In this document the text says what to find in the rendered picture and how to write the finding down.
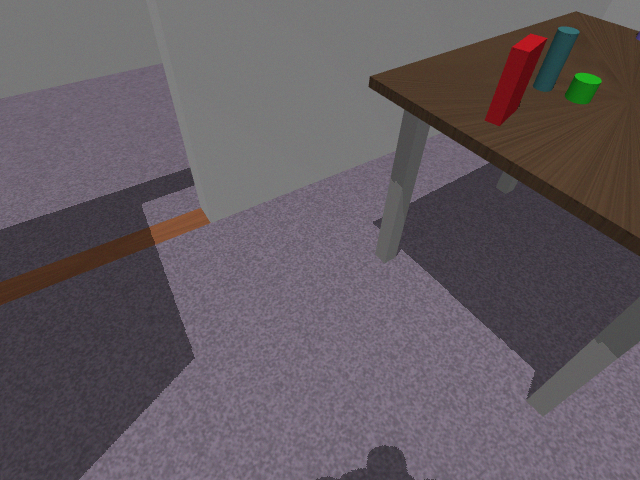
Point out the table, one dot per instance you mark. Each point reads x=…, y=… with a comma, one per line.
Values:
x=583, y=157

